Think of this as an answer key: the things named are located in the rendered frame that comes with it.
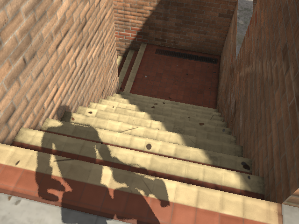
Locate stairs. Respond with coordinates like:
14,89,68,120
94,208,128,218
11,91,264,200
117,49,138,92

